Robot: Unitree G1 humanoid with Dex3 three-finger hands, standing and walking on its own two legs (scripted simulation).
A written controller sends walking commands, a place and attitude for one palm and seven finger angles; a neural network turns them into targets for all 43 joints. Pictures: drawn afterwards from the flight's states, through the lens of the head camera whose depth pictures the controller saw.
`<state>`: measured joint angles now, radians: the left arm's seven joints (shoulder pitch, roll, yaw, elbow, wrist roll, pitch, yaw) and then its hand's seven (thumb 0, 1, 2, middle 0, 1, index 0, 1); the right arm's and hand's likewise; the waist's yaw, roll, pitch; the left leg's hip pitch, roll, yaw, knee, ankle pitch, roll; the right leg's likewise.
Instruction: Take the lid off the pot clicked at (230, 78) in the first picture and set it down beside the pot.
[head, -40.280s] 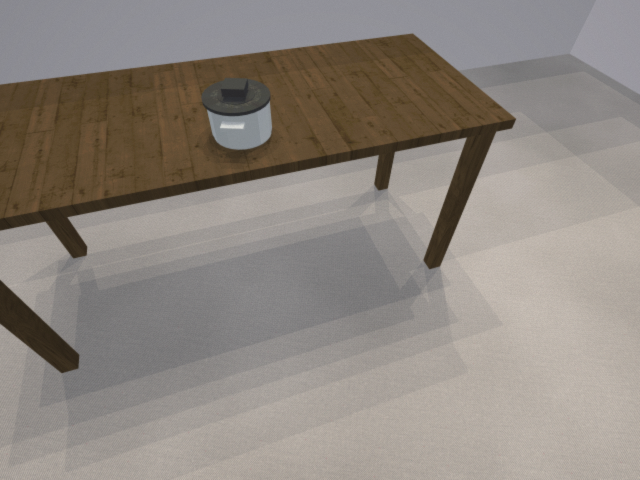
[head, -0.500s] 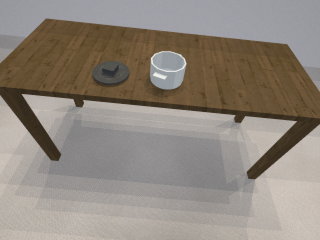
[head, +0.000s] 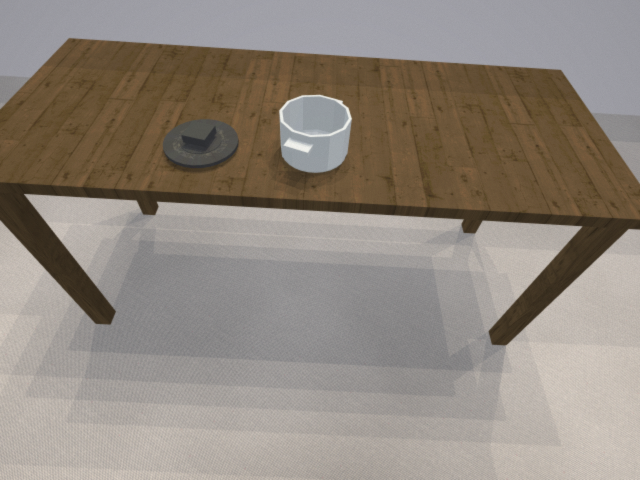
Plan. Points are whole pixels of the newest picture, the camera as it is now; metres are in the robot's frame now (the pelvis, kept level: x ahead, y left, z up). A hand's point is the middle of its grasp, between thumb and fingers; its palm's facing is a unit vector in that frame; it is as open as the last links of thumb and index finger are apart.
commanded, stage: stop stepping back and stand still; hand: left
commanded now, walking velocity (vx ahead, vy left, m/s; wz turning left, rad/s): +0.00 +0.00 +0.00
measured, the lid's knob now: (199, 133) +0.76 +0.29 -0.05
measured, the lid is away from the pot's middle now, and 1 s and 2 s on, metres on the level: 0.25 0.25 0.25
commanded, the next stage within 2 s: let the arm hang, fingers relaxed in 0.08 s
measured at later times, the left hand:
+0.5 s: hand out of the picture +0.01 +0.18 -0.18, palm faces +0.02 -0.99 -0.17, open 7.3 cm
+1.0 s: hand out of the picture +0.05 +0.19 -0.18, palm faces +0.04 -0.98 -0.18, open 7.3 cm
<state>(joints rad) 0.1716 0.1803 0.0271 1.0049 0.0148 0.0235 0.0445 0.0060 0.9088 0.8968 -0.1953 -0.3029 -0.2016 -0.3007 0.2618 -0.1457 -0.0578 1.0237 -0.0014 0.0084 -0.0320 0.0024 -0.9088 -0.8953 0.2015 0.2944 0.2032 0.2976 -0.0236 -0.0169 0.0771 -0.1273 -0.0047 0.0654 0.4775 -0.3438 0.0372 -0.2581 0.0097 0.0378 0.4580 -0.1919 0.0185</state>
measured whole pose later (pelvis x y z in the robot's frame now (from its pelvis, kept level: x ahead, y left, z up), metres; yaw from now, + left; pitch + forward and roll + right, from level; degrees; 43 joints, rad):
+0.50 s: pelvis +0.01 +0.01 +0.00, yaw +0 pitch -1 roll -1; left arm 0.28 0.15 0.02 1.10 0.01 0.01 0.05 0.01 0.92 0.90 -0.19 -0.30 -0.20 -0.30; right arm 0.34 -0.09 -0.03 1.11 0.00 -0.02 -0.04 0.00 -0.91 -0.90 0.20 0.29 0.20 0.30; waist -0.02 -0.02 0.06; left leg -0.08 -0.02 0.07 0.44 -0.35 0.05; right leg -0.22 0.00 0.04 0.43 -0.20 0.03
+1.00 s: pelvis +0.04 +0.02 +0.00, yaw +0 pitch -1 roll -1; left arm 0.25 0.15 0.03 1.09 0.01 0.01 0.05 0.01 0.94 0.90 -0.19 -0.30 -0.20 -0.30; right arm 0.34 -0.08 -0.03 1.11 0.00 -0.02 -0.05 0.00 -0.91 -0.90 0.20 0.29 0.20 0.30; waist -0.02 -0.01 0.07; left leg -0.04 -0.02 0.07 0.44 -0.38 0.06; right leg -0.19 -0.01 0.04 0.47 -0.25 0.04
